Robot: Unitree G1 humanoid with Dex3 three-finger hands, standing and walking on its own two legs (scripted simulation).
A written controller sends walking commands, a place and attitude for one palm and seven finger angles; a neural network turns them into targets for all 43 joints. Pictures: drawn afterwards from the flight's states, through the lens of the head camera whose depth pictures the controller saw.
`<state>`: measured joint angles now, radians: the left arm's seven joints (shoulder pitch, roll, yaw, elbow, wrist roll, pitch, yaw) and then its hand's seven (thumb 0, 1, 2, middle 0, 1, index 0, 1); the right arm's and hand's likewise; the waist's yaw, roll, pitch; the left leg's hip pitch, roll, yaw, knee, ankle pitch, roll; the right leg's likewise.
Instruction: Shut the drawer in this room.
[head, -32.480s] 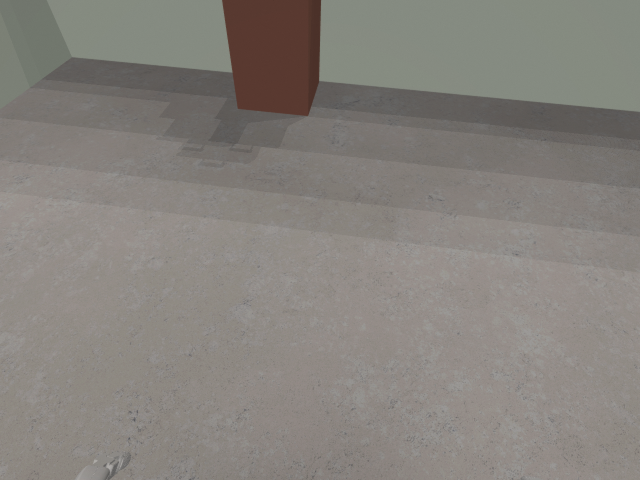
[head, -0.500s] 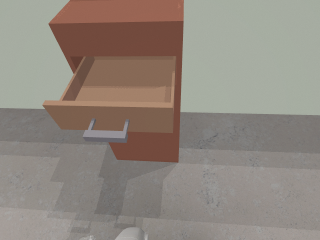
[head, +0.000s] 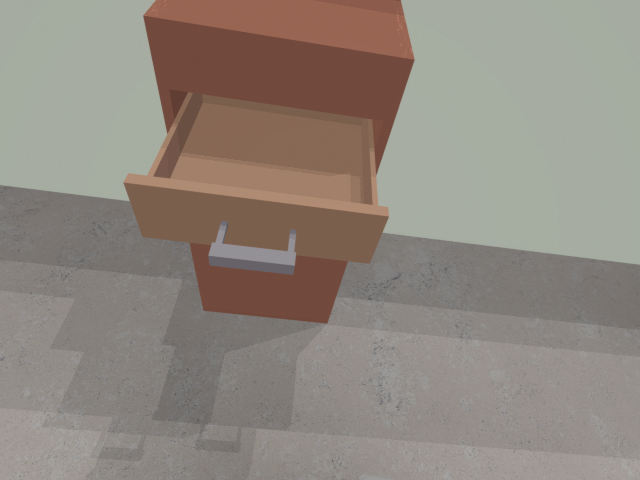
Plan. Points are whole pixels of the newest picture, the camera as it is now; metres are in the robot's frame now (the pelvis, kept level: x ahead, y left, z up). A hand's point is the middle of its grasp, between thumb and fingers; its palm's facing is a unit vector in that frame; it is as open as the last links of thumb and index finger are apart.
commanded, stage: come to a stop and stand still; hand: left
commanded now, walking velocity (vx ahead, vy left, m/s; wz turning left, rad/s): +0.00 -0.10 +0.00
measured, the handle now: (255, 245) +0.44 +0.12 -0.01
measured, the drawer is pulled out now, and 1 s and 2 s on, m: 0.24 0.24 0.24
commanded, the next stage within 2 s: look again from close up in 0.80 s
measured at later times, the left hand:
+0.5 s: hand out of the picture +0.10 +0.07 -0.18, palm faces +0.04 -0.98 -0.18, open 7.2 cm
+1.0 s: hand out of the picture -0.04 +0.07 -0.18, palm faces +0.05 -0.98 -0.18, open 7.3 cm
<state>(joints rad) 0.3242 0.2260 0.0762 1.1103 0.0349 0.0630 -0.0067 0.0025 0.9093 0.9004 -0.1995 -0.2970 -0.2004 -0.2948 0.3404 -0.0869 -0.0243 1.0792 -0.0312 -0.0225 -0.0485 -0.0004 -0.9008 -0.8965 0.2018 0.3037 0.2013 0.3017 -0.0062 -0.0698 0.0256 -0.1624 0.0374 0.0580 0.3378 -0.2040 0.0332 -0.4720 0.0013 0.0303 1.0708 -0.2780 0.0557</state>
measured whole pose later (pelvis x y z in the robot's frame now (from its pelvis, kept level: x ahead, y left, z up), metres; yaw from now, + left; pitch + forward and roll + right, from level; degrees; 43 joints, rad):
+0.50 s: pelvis +0.00 -0.08 -0.02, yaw +2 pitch -2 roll -1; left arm 0.11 0.11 0.02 1.06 0.00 -0.02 0.04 -0.02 0.92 0.90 -0.20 -0.30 -0.20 -0.30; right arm 0.29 -0.14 -0.04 1.15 -0.02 0.01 -0.03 0.00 -0.91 -0.90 0.20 0.30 0.20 0.30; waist -0.05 0.05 0.04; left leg -0.21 0.08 0.03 0.51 -0.25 -0.04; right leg -0.16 0.01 -0.12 0.48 -0.29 -0.04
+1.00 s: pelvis +0.00 -0.08 -0.01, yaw +0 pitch -1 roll -1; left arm 0.35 0.10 -0.01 1.13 0.02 -0.04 0.05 0.00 0.91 0.90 -0.20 -0.30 -0.20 -0.30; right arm 0.23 -0.18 -0.02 1.09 -0.01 0.00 -0.03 0.00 -0.92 -0.90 0.20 0.30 0.20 0.30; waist 0.01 0.04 0.09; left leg -0.21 0.07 0.06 0.53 -0.27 -0.01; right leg -0.15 0.02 -0.09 0.42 -0.25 -0.03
